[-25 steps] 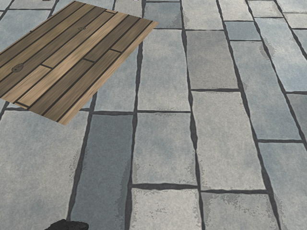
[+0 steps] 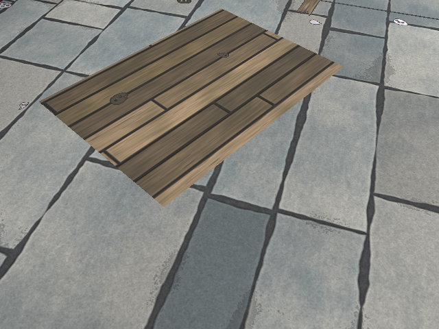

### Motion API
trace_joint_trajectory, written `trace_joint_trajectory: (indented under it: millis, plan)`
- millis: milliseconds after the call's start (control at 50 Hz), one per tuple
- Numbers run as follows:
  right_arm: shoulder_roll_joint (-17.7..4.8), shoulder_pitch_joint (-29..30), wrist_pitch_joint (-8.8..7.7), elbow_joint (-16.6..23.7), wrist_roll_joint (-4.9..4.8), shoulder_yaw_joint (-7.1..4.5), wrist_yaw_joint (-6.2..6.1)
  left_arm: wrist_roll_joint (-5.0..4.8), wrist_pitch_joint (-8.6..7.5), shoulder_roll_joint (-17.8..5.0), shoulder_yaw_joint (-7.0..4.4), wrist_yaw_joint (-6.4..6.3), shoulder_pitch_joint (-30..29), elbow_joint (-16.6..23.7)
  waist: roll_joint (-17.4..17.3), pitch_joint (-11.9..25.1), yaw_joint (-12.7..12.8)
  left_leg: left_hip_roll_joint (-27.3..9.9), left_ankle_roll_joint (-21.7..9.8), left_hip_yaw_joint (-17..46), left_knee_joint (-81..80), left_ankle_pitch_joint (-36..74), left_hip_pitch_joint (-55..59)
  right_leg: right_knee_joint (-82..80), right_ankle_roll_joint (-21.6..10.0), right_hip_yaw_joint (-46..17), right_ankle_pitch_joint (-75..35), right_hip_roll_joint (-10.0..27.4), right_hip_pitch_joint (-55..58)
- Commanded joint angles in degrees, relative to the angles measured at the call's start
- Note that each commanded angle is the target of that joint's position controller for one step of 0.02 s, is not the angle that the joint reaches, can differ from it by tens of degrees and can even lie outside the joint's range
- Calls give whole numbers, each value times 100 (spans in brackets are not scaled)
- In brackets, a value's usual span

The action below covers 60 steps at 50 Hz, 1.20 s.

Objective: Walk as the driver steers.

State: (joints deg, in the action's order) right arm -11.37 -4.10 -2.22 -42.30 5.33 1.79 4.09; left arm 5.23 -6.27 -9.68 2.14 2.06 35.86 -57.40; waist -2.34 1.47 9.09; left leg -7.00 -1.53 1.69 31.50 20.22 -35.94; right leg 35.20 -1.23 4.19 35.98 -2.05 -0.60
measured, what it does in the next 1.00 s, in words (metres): goes down: left foot 0.14 m lower, then right foot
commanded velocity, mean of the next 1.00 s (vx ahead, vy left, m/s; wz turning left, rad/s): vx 0.50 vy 0.00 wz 0.01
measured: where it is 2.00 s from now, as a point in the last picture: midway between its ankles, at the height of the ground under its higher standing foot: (276, 173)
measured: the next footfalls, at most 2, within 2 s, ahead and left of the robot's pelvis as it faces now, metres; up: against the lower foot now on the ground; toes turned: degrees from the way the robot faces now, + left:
left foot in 0.12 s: +0.26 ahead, +0.16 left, -0.14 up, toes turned +2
right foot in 0.56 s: +0.54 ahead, -0.08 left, -0.14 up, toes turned -2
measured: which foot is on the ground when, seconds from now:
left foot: up 0.00-0.10, down 0.12-0.60, up 0.62-1.00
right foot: down 0.00-0.12, up 0.14-0.54, down 0.56-1.00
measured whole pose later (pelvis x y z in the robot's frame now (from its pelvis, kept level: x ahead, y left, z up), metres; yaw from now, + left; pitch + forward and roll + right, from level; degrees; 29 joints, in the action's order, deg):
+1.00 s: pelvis +0.59 +0.02 -0.08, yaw -1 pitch +2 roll -1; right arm -13.7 -0.4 -3.6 -51.9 -0.8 -3.7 0.5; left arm -1.0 -4.8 -12.6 -4.2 -0.5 22.8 -56.7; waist -2.2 0.4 4.4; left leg -4.7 -1.1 1.8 33.4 4.7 -37.2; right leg 12.4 -2.3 2.0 14.2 -2.6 -0.5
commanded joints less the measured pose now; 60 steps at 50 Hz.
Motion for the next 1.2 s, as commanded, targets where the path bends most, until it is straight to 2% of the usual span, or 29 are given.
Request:
trace_joint_trajectory:
  millis: [20,40,60,80,100,120,140,160,180,220,240,300,400,500,560,580,600,620,640,680,720,1000,1060,1100,1120,1140,1160,1180,1200]
  plan:
    - [-504,1102,-10,554,2,-93,-20,-104,-67,-913,-180,-70,235,67,346,-1286,22,-47,-32,-102,-615,-336,2,-624,-1049,-1373,-1670,1364,-572]
    - [-487,1070,-20,453,30,-73,-21,-180,-21,-952,-200,-110,310,-1,257,-1306,54,-94,-30,-84,-974,-424,188,-379,-958,-1399,-1720,1316,-328]
    - [-887,1115,-183,403,-1200,-375,-48,-880,283,-1321,-507,-340,-180,-13,192,-1641,-165,78,-67,323,-1119,-739,421,422,-721,-1295,-3252,1265,-671]
    - [-956,167,-292,117,-1196,-404,-71,-776,388,-1390,-489,-415,-171,27,-47,-803,-590,285,-112,-11,-1329,-180,1433,1447,-593,-1018,-4127,1125,-493]
    - [-1028,-1011,-297,-328,-979,-496,-96,-675,383,-1108,-456,-405,-22,-53,48,-20,-1001,379,-134,-316,-972,311,3172,2728,-406,-777,-4049,857,-1140]
    - [-1227,-2373,-234,-769,-793,-590,-113,-630,326,-742,-417,-372,134,-104,-402,746,-1516,-252,-321,102,-176,1750,5308,4853,-15,-542,-1510,355,-2720]
    - [-1415,-2843,-200,-947,-580,-582,-142,-776,165,-175,-289,-320,940,-164,-1605,1852,-1377,-1153,-916,1047,1495,3404,7296,7215,201,-1164,1251,-22,-4543]
    - [-1565,-3127,-75,-1022,-657,-669,-148,-930,-73,-588,-344,-249,942,53,-1913,2781,-1630,-1478,-1539,2070,1000,2596,7489,7605,216,-1701,974,47,-4885]
    - [-1827,-3004,-14,-1213,-695,-780,-179,-1100,-138,-512,-328,-299,201,571,-1657,2798,-1533,-2074,-2069,3374,-376,-1271,7018,7644,308,-1367,408,258,-5570]
    - [-1004,-1447,-108,-833,-600,-540,-296,-916,2,-665,-388,-537,-1175,859,416,966,-1183,-1759,-1815,2915,-1362,-2597,4260,6929,312,-717,-1040,779,-5512]
    - [-890,-1023,-203,-801,-556,-480,-269,-734,129,-500,-379,-564,-1113,866,557,647,-859,-1747,-1799,2736,-1418,-2146,3198,6746,293,-770,-1183,890,-5017]
    - [-634,-796,-358,-1000,-498,-394,-307,-637,247,-378,-502,-491,-1440,1013,-218,-492,-527,-650,-1115,1023,-1896,-1893,1287,3735,182,-956,-2377,1143,-4045]
    - [-1230,-1258,-323,-1147,-620,-600,-566,-583,138,-398,-473,-257,-2782,1370,-219,-275,-826,-418,-1102,363,-2097,-1014,1628,611,201,-550,-4081,719,-2942]
    - [-1151,-1892,-168,-1468,-744,-695,-540,-610,165,-665,-533,-114,-3784,1738,193,-571,-1119,-814,-900,541,-1755,-1685,3123,-186,-174,-592,-3608,651,-3547]
    - [-1157,-1780,-78,-1453,-664,-692,-503,-566,124,-1016,-738,-88,-2835,1472,68,138,-597,-370,-630,140,-343,-172,3199,-518,-481,-168,-3158,244,-1806]
    - [-964,-1725,-84,-1337,-586,-611,-509,-547,124,-1413,-893,-124,-1668,1181,399,917,-174,-18,-401,-171,1212,-688,2223,-297,-800,-866,-3664,806,4]
    - [-330,-2318,-215,-1297,-554,-385,-449,-604,140,-1977,-1037,-94,-901,951,1773,1868,-211,896,26,-451,3577,-3386,-47,-882,-1719,-3420,-2409,2196,2268]
    - [-712,-2061,-355,-1350,-592,-486,-390,-623,160,-1570,-924,-88,-632,925,1581,2140,-65,912,-36,395,4210,-5242,-818,-1595,-1716,-4655,-1630,2327,2569]
    - [-1081,-1454,-415,-1168,-743,-615,-391,-593,151,-1400,-853,-122,-1238,1007,1290,1234,-189,616,-102,365,4431,-4885,-1350,-1732,-1448,-3982,-1458,2212,1878]
    - [-1007,-895,-379,-1025,-662,-652,-490,-518,136,-1129,-769,-125,-2277,1207,571,267,-607,132,-120,188,3728,-3956,-830,-2106,-1248,-2782,-2416,1867,-78]
    - [-776,-1133,-231,-1127,-615,-667,-538,-484,63,-873,-725,-83,-2530,1146,721,154,-968,-53,-137,233,3184,-3645,-22,-2424,-1096,-2121,-2865,1535,-932]
    - [-526,1119,-228,-485,-648,-559,-296,-650,106,-1165,-811,-284,-1159,170,622,-621,-491,271,9,-63,-43,-1612,-191,-2635,-949,-936,-3431,1545,-153]
    - [-673,1067,-305,-420,-669,-588,-234,-668,186,-1287,-875,-313,-1169,51,741,-559,-640,376,-206,-163,-331,-2304,150,-2197,-834,-987,-4163,1747,295]
    - [-974,45,-358,-714,-645,-764,-261,-694,228,-1228,-846,-313,-1351,74,756,11,-1198,690,-411,-406,-568,-2442,1806,-1081,-668,-849,-5772,1466,67]
    - [-1342,-1121,-382,-1016,-588,-916,-302,-646,232,-1059,-769,-305,-1501,189,544,790,-1662,241,-677,70,-314,-2320,3601,294,-479,-650,-5383,1145,-841]
    - [-1928,-1997,-346,-1175,-517,-1068,-341,-612,153,-463,-581,-258,-954,289,-737,1768,-1643,-1339,-1490,2396,-545,-3002,6072,2657,9,-223,-3011,247,-3241]
    - [-1516,-2094,-321,-1216,-553,-927,-340,-680,35,-573,-590,-240,-944,202,-1125,2206,-1652,-1714,-1659,3816,-1317,-3620,6143,3678,-28,-1086,-339,9,-3901]
    - [-1150,-1586,-334,-1150,-570,-812,-353,-829,-15,-1102,-759,-249,-1429,313,-780,1346,-1588,-1510,-1346,2994,-1428,-3868,5430,4068,-130,-1260,-635,343,-4375]
    - [-933,-1050,-352,-1022,-566,-745,-359,-853,-10,-1156,-782,-290,-1787,406,-507,784,-1423,-1313,-1121,2202,-1593,-3679,4561,3909,-192,-1076,-1173,664,-4327]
